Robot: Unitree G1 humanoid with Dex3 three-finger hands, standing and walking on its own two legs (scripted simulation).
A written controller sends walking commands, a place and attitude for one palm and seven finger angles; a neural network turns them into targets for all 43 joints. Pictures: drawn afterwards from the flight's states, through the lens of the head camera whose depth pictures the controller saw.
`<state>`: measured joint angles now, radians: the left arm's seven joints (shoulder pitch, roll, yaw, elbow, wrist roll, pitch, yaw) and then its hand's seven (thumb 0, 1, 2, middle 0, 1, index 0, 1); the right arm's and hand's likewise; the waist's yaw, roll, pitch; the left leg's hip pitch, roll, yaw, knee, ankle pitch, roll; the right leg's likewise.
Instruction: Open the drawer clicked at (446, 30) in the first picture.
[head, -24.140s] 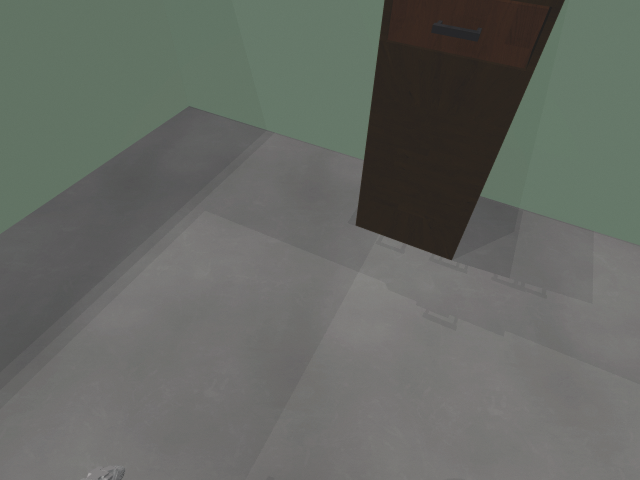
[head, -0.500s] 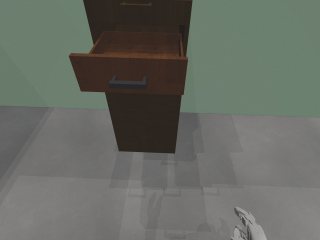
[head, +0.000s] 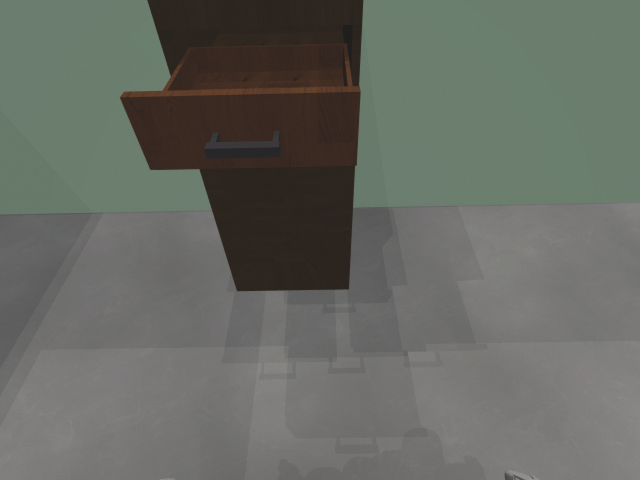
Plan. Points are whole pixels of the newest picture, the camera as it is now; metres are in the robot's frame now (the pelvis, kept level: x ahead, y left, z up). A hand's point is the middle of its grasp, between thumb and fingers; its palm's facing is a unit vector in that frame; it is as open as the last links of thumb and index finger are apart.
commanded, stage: let the arm hang, fingers relaxed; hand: left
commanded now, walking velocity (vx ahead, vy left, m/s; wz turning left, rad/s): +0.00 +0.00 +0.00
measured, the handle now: (244, 143) +0.61 +0.13 +0.12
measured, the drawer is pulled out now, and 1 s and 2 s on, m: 0.30 0.30 0.30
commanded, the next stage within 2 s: look to check the result in 0.84 s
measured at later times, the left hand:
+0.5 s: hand out of the picture -0.06 +0.16 -0.15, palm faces +0.06 -0.97 -0.25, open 7.4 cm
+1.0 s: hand out of the picture +0.04 +0.14 -0.16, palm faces +0.05 -0.98 -0.21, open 7.4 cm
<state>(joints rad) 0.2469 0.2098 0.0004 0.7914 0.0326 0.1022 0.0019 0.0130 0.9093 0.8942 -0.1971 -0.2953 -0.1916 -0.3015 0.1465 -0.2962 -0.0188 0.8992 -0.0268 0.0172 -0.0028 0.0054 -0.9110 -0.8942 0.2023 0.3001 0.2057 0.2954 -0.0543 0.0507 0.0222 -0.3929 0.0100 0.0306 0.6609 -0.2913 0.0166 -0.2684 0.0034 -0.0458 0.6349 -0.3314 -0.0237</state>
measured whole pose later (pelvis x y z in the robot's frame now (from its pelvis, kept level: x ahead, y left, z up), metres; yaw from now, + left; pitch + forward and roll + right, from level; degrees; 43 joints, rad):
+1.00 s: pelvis +0.03 -0.03 +0.02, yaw +1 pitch -3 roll +0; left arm 0.24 0.14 0.02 1.13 0.01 0.00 0.04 0.01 0.91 0.89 -0.20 -0.30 -0.20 -0.30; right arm 0.28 -0.12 -0.01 1.14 -0.02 0.02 -0.04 0.00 -0.91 -0.89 0.20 0.30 0.20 0.29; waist -0.02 0.02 0.08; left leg -0.22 0.03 0.00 0.42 -0.16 -0.03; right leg -0.11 0.04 -0.07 0.42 -0.26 -0.06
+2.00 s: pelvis +0.05 -0.04 +0.02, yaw +0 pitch -2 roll +0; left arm 0.26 0.14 0.02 1.14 0.01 0.00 0.04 0.01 0.90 0.89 -0.20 -0.30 -0.20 -0.30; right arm 0.26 -0.13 -0.01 1.15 -0.02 0.02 -0.04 0.00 -0.91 -0.89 0.20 0.30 0.20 0.30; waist -0.01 0.01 0.08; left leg -0.19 0.04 0.01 0.40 -0.18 -0.03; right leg -0.07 0.05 -0.06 0.38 -0.27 -0.06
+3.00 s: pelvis +0.05 -0.04 +0.02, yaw +0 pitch -2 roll +0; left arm 0.27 0.14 0.02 1.14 0.01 0.00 0.04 0.01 0.90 0.89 -0.20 -0.30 -0.20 -0.30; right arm 0.25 -0.13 -0.01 1.15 -0.02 0.02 -0.05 0.00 -0.91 -0.89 0.20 0.30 0.20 0.30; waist -0.01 0.00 0.08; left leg -0.18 0.04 0.01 0.40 -0.19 -0.03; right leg -0.06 0.05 -0.06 0.37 -0.27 -0.06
